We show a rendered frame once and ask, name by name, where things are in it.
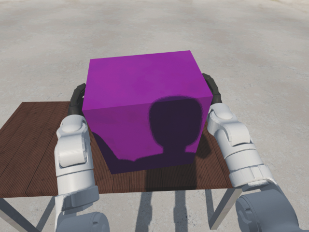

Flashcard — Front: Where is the robot right hand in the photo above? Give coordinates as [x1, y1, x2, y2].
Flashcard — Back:
[202, 73, 222, 105]

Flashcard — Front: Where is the table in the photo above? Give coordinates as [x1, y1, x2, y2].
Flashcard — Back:
[0, 101, 242, 232]

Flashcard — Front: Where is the right robot forearm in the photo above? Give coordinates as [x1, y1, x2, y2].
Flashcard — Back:
[207, 103, 299, 226]

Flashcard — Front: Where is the left robot upper arm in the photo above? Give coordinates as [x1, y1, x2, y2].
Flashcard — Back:
[57, 212, 110, 232]

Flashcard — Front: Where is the carton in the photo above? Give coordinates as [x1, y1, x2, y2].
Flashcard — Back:
[82, 50, 213, 174]

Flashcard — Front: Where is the right robot upper arm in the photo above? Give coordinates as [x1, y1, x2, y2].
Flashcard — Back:
[235, 189, 309, 232]

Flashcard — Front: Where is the left robot forearm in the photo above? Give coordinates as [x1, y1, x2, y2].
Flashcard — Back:
[54, 115, 99, 232]

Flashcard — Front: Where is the robot left hand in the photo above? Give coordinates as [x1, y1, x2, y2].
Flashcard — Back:
[67, 83, 86, 118]

